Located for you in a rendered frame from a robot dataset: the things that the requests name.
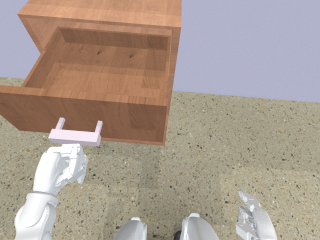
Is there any handle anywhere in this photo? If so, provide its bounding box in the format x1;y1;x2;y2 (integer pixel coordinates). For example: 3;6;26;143
48;117;103;147

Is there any left robot hand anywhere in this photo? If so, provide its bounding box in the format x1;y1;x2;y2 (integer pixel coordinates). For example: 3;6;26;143
33;143;89;196

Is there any drawer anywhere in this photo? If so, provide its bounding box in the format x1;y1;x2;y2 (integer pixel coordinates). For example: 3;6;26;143
0;26;171;143

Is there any right robot hand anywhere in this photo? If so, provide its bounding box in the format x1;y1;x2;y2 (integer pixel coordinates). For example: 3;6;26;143
235;190;278;240

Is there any robot left shin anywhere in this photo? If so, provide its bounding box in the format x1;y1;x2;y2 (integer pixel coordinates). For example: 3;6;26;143
131;217;141;221

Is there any cabinet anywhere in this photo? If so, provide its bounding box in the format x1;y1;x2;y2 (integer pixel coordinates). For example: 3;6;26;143
17;0;182;146

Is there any right robot thigh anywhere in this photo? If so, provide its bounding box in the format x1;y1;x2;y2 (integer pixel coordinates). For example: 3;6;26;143
181;216;219;240

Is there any robot left forearm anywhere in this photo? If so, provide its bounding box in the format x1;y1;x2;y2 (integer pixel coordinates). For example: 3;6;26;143
14;191;59;240

